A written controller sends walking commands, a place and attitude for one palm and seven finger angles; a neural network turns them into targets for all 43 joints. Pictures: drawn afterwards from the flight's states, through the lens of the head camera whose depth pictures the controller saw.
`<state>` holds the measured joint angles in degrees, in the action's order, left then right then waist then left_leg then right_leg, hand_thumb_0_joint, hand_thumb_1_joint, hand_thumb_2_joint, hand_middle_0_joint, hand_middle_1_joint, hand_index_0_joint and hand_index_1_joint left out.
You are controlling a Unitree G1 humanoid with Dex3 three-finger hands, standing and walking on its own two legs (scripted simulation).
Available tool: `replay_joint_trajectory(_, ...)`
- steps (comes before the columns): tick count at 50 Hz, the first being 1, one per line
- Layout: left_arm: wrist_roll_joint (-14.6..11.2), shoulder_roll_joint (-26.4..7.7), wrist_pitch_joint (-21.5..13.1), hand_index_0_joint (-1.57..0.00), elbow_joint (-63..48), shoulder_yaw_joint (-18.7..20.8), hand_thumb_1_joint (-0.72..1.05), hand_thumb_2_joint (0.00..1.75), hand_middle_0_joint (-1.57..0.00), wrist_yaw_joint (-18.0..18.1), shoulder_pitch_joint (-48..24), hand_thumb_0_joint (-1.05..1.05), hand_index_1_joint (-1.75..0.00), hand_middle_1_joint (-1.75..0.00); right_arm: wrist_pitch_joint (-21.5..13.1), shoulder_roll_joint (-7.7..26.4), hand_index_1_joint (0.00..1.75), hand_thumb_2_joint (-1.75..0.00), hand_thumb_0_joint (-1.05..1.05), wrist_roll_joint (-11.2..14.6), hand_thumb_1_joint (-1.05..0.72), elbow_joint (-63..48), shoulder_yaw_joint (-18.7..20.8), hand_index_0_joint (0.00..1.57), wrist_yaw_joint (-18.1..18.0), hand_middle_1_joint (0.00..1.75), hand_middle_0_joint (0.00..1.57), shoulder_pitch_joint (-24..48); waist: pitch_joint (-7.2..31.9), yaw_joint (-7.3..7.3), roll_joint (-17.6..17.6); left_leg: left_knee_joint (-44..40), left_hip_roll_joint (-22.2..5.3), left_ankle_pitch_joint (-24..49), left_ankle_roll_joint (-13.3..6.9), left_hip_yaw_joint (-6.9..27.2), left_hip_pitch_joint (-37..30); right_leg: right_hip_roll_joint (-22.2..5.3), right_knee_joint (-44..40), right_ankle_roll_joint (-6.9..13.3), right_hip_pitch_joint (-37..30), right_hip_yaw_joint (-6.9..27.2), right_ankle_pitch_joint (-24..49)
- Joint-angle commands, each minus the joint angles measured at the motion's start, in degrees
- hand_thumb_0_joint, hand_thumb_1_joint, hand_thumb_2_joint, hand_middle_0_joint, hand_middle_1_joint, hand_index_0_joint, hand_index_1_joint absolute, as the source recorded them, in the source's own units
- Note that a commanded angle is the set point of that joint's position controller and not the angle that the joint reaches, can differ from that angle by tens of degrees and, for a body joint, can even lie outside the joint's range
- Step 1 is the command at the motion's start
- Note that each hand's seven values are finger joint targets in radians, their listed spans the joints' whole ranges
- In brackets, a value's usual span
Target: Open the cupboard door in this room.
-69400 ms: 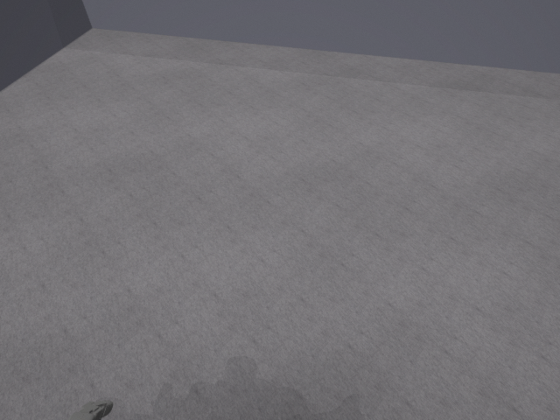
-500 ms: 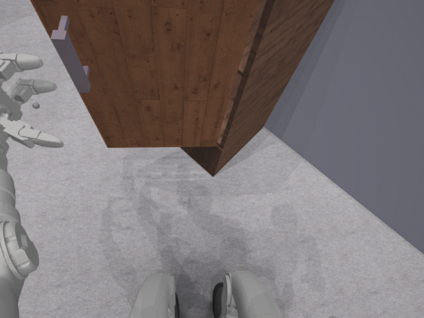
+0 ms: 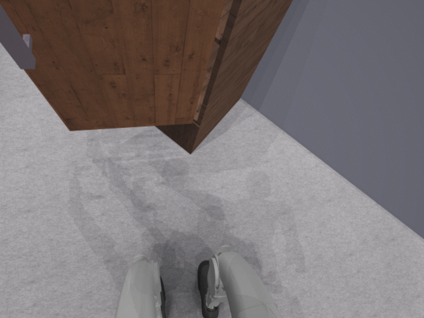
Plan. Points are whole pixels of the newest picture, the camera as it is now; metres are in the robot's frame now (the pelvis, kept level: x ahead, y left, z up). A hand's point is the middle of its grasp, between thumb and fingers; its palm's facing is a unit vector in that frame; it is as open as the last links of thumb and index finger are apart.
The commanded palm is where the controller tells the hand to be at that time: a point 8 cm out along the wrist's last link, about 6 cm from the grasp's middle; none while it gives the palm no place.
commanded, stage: move the hooked fingers beside the handle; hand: left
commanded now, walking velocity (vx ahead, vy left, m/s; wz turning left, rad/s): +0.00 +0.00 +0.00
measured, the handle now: (8, 22) +0.58 +0.27 +0.07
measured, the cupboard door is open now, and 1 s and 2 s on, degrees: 47 47 45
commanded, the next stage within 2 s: slide the fingers in behind the handle in 0.74 s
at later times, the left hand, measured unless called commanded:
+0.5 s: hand out of the picture +0.53 +0.32 +0.07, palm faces +0.05 -1.00 -0.01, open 14.0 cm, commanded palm +0.52 +0.34 +0.07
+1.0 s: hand out of the picture +0.53 +0.31 +0.07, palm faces +0.06 -1.00 -0.02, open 14.0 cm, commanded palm +0.53 +0.33 +0.07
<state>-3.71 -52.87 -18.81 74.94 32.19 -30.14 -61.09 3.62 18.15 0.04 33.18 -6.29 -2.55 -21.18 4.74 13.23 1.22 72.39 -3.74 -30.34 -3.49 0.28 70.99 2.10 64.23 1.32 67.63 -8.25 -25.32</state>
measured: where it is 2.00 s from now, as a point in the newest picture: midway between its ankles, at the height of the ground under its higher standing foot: (183, 307)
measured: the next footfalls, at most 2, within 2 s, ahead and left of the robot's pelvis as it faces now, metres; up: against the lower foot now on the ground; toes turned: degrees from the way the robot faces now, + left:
none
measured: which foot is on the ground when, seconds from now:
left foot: down 0.00-1.00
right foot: down 0.00-1.00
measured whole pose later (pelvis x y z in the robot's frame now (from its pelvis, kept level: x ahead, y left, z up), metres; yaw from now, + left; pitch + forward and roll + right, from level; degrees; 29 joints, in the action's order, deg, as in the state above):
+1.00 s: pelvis +0.01 +0.01 +0.01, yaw +0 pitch +29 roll -8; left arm -4.4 -49.1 -19.7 72.0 31.3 -28.1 -57.5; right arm 5.1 16.7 -0.5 33.5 -6.1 -1.2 -21.6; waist 4.9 12.8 1.3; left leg 70.7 -3.6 -30.7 -3.7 0.4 68.9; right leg 2.3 61.9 0.8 65.2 -8.1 -25.4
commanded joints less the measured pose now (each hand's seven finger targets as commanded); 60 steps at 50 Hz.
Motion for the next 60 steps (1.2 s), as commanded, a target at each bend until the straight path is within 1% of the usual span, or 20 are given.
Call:
replay_joint_trajectory(1, -1.25, -18.64, -2.6, -0.3, -13.36, 2.93, -0.5, 0.3, -0.3, -0.12, -17.44, 0.0, -1.2, -1.2, 0.34, 12.31, 0.3, -0.9, 0.0, -0.42, -0.9, -1.48, 4.94, 0.2, -0.31, 0.3, 0.2, -13.17, 35.16, -1.55, 17.69, -8.23, -0.15, 33.49, 2.8, 7.86, -34.34, 1.46, -5.28, -0.01, -8.23, 4.19, 13.22)
replay_joint_trajectory(4, -1.98, -17.92, -2.38, -0.3, -15.51, 3.22, -0.5, 0.3, -0.3, -0.32, -17.76, 0.0, -1.2, -1.2, 0.79, 12.02, 0.3, -0.9, 0.0, -0.53, -0.9, -1.42, 5.14, 0.2, 0.2, 0.3, 0.2, -13.29, 35.22, -1.45, 17.11, -8.43, -0.25, 33.32, 2.47, 7.57, -33.93, 1.62, -5.82, -0.27, -9.69, 4.37, 14.02)
replay_joint_trajectory(9, -1.39, -20.36, -2.4, -0.3, -16.32, 4.84, -0.5, 0.3, -0.3, 0.68, -18.35, 0.0, -1.2, -1.2, 0.91, 11.9, 0.3, -0.9, 0.0, -0.49, -0.9, -1.32, 5.04, 0.2, 0.39, 0.3, 0.2, -13.31, 33.0, -1.39, 16.1, -9.21, -0.12, 30.11, 2.05, 7.15, -31.66, 1.89, -6.41, -0.18, -10.97, 4.41, 12.83)
replay_joint_trajectory(11, -1.33, -19.95, -3.41, -0.3, -18.89, 5.24, -0.5, 0.3, -0.3, 1.14, -17.85, 0.0, -1.2, -1.2, 0.87, 11.84, 0.3, -0.9, 0.0, -0.75, -0.9, -0.9, 5.49, 0.2, 0.67, 0.3, 0.2, -13.79, 35.54, -2.02, 19.77, -9.67, -0.53, 34.59, 3.19, 8.22, -37.5, 1.94, -6.54, 0.1, -8.83, 3.98, 12.88)
replay_joint_trajectory(13, -1.75, -19.57, -3.68, -0.3, -19.17, 5.52, -0.5, 0.3, -0.3, 1.21, -17.43, 0.0, -1.2, -1.2, 0.81, 11.83, 0.3, -0.9, 0.0, -0.9, -0.9, -0.44, 5.66, 0.2, 0.78, 0.3, 0.2, -13.92, 35.34, -1.65, 18.43, -9.56, -0.69, 36.56, 3.25, 8.49, -38.02, 1.97, -6.83, -0.05, -9.27, 3.92, 13.83)
replay_joint_trajectory(17, -2.01, -14.11, -2.95, -0.3, -16.52, 1.57, -0.5, 0.3, -0.3, 0.37, -15.23, 0.0, -1.2, -1.2, 1.46, 11.63, 0.3, -0.9, 0.0, -0.69, -0.9, -0.14, 5.69, 0.2, 0.93, 0.3, 0.2, -14.05, 31.45, -1.15, 18.88, -10.62, -0.95, 37.69, 3.86, 9.32, -40.12, 1.93, -7.62, 0.02, -6.04, 3.2, 12.35)
replay_joint_trajectory(18, -2.19, -11.32, -2.59, -0.3, -15.32, -0.54, -0.5, 0.3, -0.3, 0.21, -15.44, 0.0, -1.2, -1.2, 1.49, 11.52, 0.3, -0.9, 0.0, -0.69, -0.9, -0.04, 5.68, 0.2, 0.96, 0.3, 0.2, -13.86, 30.06, -0.2, 17.84, -10.81, -0.9, 35.59, 3.67, 9.3, -39.74, 1.93, -8.05, -0.07, -5.0, 3.24, 11.6)
replay_joint_trajectory(20, -2.73, -13.71, -2.76, -0.3, -14.84, 1.76, -0.5, 0.3, -0.3, 0.35, -15.01, 0.0, -1.2, -1.2, 1.43, 11.84, 0.3, -0.9, 0.0, -0.71, -0.9, -0.31, 5.72, 0.2, 0.58, 0.3, 0.2, -14.01, 29.4, -0.64, 16.22, -10.99, -0.64, 35.32, 3.4, 9.1, -37.96, 1.95, -7.93, 0.15, -6.62, 3.25, 12.25)
replay_joint_trajectory(27, -2.4, -12.23, -5.01, -0.3, -17.64, 0.91, -0.5, 0.3, -0.3, 1.85, -16.59, 0.0, -1.2, -1.2, 1.68, 11.51, 0.3, -0.9, 0.0, -1.08, -0.9, -0.28, 6.08, 0.2, 0.85, 0.3, 0.2, -13.63, 31.63, -0.86, 18.16, -10.64, -0.91, 38.26, 4.49, 9.59, -41.41, 1.79, -7.47, 0.14, -5.45, 3.25, 12.35)
replay_joint_trajectory(28, -2.41, -11.22, -4.8, -0.3, -16.24, 0.22, -0.5, 0.3, -0.3, 1.93, -15.93, 0.0, -1.2, -1.2, 1.71, 11.42, 0.3, -0.9, 0.0, -0.99, -0.9, -0.38, 5.93, 0.2, 0.91, 0.3, 0.2, -13.32, 30.16, -0.7, 17.77, -10.92, -0.84, 36.98, 4.48, 9.49, -40.4, 1.8, -7.6, 0.17, -5.34, 3.15, 11.84)
replay_joint_trajectory(29, -2.47, -11.92, -4.78, -0.3, -16.22, 0.8, -0.5, 0.3, -0.3, 2.08, -16.49, 0.0, -1.2, -1.2, 1.65, 11.59, 0.3, -0.9, 0.0, -1.04, -0.9, -0.46, 5.91, 0.2, 0.86, 0.3, 0.2, -13.22, 30.2, -0.59, 16.28, -10.76, -0.64, 34.99, 4.0, 9.17, -38.77, 1.8, -7.55, 0.09, -6.44, 3.36, 11.73)
replay_joint_trajectory(31, -1.99, -12.66, -4.87, -0.3, -16.35, 0.91, -0.5, 0.3, -0.3, 2.21, -16.7, 0.0, -1.2, -1.2, 1.73, 11.7, 0.3, -0.9, 0.0, -0.95, -0.9, -0.45, 5.92, 0.2, 0.74, 0.3, 0.2, -13.28, 31.06, -1.03, 18.26, -10.9, -0.79, 36.89, 4.57, 9.7, -40.5, 1.73, -7.2, 0.26, -5.42, 3.22, 11.61)
replay_joint_trajectory(34, -2.03, -14.12, -4.74, -0.3, -16.87, 2.33, -0.5, 0.3, -0.3, 2.55, -15.64, 0.0, -1.2, -1.2, 1.58, 11.59, 0.3, -0.9, 0.0, -1.05, -0.9, -0.82, 5.91, 0.2, 0.78, 0.3, 0.2, -12.99, 32.04, -1.53, 17.24, -10.62, -0.42, 35.82, 3.98, 8.82, -38.48, 1.76, -7.45, 0.15, -8.55, 3.65, 12.69)
replay_joint_trajectory(39, -2.06, -12.21, -4.65, -0.3, -16.21, 0.47, -0.5, 0.3, -0.3, 2.34, -16.7, 0.0, -1.2, -1.2, 1.64, 11.31, 0.3, -0.9, 0.0, -0.78, -0.9, -0.61, 5.59, 0.2, 0.8, 0.3, 0.2, -12.59, 31.25, -0.59, 16.85, -10.24, -0.37, 34.23, 3.49, 8.4, -37.49, 1.85, -7.5, -0.04, -8.03, 3.87, 12.67)
replay_joint_trajectory(42, -2.22, -14.49, -4.67, -0.3, -15.5, 2.35, -0.5, 0.3, -0.3, 2.19, -15.9, 0.0, -1.2, -1.2, 1.31, 11.54, 0.3, -0.9, 0.0, -0.82, -0.9, -0.7, 5.69, 0.2, 0.62, 0.3, 0.2, -12.67, 32.13, -0.87, 15.54, -9.79, -0.19, 33.64, 3.02, 7.93, -35.88, 1.95, -7.34, 0.02, -9.87, 4.17, 13.55)
replay_joint_trajectory(44, -2.13, -13.34, -4.03, -0.3, -13.65, 0.84, -0.5, 0.3, -0.3, 1.97, -16.47, 0.0, -1.2, -1.2, 1.33, 11.34, 0.3, -0.9, 0.0, -0.57, -0.9, -0.73, 5.18, 0.2, 0.52, 0.3, 0.2, -12.26, 29.52, -0.18, 14.18, -9.68, 0.12, 29.54, 2.2, 7.06, -31.97, 1.88, -7.53, -0.15, -10.6, 4.46, 13.03)
replay_joint_trajectory(48, -2.32, -13.1, -4.34, -0.3, -15.68, 0.45, -0.5, 0.3, -0.3, 1.83, -17.78, 0.0, -1.2, -1.2, 1.18, 11.26, 0.3, -0.9, 0.0, -0.69, -0.9, -0.47, 5.2, 0.2, 0.53, 0.3, 0.2, -12.64, 32.24, -0.46, 16.92, -9.27, 0.06, 31.76, 2.47, 7.27, -34.25, 1.84, -7.02, 0.01, -10.06, 4.44, 13.88)
replay_joint_trajectory(54, -2.41, -12.41, -4.18, -0.3, -17.16, 0.38, -0.5, 0.3, -0.3, 2.45, -17.77, 0.0, -1.2, -1.2, 1.38, 11.1, 0.3, -0.9, 0.0, -0.73, -0.9, -0.09, 5.41, 0.2, 0.81, 0.3, 0.2, -12.98, 32.87, -0.72, 16.37, -9.34, 0.08, 31.87, 2.25, 7.12, -33.94, 1.85, -7.11, -0.06, -11.28, 4.59, 14.71)
replay_joint_trajectory(59, -2.37, -7.17, -3.72, -0.3, -16.63, -3.24, -0.5, 0.3, -0.3, 3.11, -18.1, 0.0, -1.2, -1.2, 1.47, 10.84, 0.3, -0.9, 0.0, -0.75, -0.9, 0.64, 5.56, 0.2, 1.03, 0.3, 0.2, -13.06, 30.95, 0.36, 15.9, -10.08, -0.09, 30.61, 2.53, 7.94, -35.77, 1.83, -7.83, -0.03, -8.41, 4.11, 12.72)
replay_joint_trajectory(60, -2.71, -7.72, -4.2, -0.3, -17.91, -2.65, -0.5, 0.3, -0.3, 3.32, -19.14, 0.0, -1.2, -1.2, 1.39, 10.85, 0.3, -0.9, 0.0, -0.76, -0.9, 0.75, 5.65, 0.2, 0.89, 0.3, 0.2, -13.2, 31.33, 0.22, 16.89, -10.16, -0.19, 31.79, 2.66, 8.15, -37.19, 1.84, -7.72, 0.21, -8.08, 4.02, 12.99)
